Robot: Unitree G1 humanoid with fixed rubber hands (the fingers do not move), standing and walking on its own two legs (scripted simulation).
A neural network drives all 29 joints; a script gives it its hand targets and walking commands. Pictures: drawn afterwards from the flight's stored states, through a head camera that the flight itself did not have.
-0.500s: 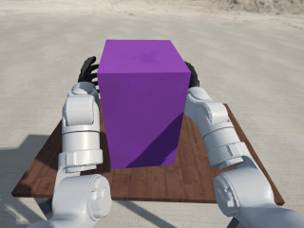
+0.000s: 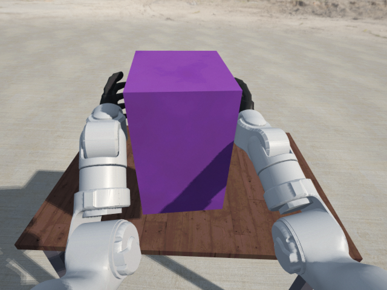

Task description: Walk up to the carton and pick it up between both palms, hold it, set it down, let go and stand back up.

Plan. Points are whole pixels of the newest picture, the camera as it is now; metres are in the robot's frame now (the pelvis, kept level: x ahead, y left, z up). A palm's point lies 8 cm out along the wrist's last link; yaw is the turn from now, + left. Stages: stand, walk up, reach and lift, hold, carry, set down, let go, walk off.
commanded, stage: hold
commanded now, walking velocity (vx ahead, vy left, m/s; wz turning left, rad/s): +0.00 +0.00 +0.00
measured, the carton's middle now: (180, 131) +0.37 +0.00 +0.22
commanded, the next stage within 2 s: none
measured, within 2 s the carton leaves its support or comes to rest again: neither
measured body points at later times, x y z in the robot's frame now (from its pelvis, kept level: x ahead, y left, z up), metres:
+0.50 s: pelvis +0.01 +0.01 +0.00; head -0.06 +0.03 +0.44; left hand +0.40 +0.13 +0.26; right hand +0.39 -0.13 +0.25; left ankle +0.00 +0.13 -0.75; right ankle +0.03 -0.12 -0.75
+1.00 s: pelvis +0.00 +0.00 +0.00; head -0.07 +0.03 +0.44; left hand +0.39 +0.13 +0.27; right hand +0.38 -0.13 +0.25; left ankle +0.00 +0.13 -0.75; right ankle +0.03 -0.12 -0.75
